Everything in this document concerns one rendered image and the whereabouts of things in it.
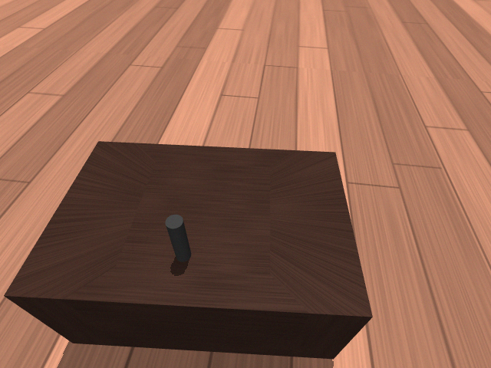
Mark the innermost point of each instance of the can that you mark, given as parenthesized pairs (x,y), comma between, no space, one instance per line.
(178,237)

